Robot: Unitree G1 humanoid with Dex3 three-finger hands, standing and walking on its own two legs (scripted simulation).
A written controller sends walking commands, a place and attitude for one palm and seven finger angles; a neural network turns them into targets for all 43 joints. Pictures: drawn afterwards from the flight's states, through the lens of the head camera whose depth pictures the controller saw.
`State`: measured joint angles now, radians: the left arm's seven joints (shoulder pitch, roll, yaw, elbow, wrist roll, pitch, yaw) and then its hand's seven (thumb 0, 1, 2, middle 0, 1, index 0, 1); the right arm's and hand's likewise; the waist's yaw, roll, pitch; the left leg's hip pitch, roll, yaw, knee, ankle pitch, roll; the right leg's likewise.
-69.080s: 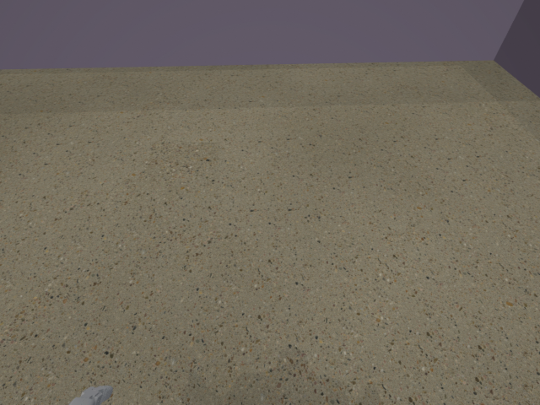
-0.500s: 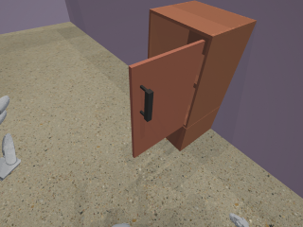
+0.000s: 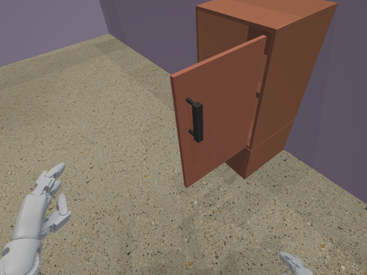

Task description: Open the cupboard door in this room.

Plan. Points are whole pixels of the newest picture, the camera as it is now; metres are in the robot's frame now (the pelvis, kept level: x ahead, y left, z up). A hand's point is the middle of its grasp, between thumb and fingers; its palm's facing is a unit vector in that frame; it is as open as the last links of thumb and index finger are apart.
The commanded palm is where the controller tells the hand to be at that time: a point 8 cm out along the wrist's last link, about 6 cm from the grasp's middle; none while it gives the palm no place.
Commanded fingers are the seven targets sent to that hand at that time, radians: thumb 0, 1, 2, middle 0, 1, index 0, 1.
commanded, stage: let the arm hang, fingers relaxed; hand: left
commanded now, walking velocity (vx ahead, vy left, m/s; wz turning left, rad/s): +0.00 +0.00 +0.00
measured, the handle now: (193, 120) +0.60 +0.01 -0.02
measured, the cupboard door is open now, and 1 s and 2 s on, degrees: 90 90 90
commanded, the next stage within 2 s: look to check the result in 1.00 s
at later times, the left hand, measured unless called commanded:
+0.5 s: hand out of the picture -0.05 +0.20 -0.15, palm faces +0.03 -0.97 -0.25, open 7.3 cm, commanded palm none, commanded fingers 0.00 0.90 0.90 -0.20 -0.30 -0.20 -0.30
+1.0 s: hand out of the picture -0.01 +0.18 -0.15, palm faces +0.03 -0.98 -0.20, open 7.3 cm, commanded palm none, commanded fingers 0.00 0.90 0.90 -0.20 -0.30 -0.20 -0.30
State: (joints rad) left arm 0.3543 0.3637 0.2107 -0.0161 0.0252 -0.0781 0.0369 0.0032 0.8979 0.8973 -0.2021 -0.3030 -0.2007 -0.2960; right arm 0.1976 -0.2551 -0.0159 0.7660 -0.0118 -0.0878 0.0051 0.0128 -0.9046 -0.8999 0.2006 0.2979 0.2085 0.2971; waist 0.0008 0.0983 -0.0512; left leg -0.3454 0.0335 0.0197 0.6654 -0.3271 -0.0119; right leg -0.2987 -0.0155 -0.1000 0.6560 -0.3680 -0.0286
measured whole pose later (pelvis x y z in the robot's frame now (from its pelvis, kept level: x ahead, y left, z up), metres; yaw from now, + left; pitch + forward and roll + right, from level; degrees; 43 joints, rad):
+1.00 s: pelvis -0.02 +0.01 +0.02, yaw +0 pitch -2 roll +0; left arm 0.25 0.14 0.01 1.15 0.01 0.00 0.02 0.01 0.92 0.90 -0.20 -0.30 -0.20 -0.29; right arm 0.27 -0.12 0.00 1.15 -0.02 0.01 -0.03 0.01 -0.91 -0.90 0.20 0.30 0.20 0.30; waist -0.01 0.02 0.05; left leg -0.21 0.01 0.04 0.41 -0.17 0.00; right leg -0.18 -0.03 -0.09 0.44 -0.23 -0.01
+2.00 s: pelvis +0.01 +0.00 +0.02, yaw +0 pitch -1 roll +0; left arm 0.24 0.15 0.01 1.15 0.00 -0.01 0.02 0.00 0.91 0.90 -0.20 -0.30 -0.20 -0.29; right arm 0.24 -0.15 0.01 1.16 -0.02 0.00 -0.03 0.01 -0.92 -0.90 0.20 0.30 0.20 0.30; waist 0.00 0.01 0.05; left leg -0.16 0.02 0.03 0.38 -0.20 -0.02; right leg -0.12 -0.01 -0.10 0.38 -0.25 -0.03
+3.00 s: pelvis +0.02 +0.00 +0.02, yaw +0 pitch -1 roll +0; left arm 0.24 0.17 0.01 1.15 0.00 -0.02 0.02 0.00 0.91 0.90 -0.20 -0.30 -0.20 -0.29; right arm 0.23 -0.17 0.01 1.16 -0.02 0.00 -0.03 0.01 -0.91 -0.90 0.20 0.30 0.20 0.30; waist 0.00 0.01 0.05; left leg -0.14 0.02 0.02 0.36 -0.20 -0.02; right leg -0.09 -0.01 -0.10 0.36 -0.25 -0.03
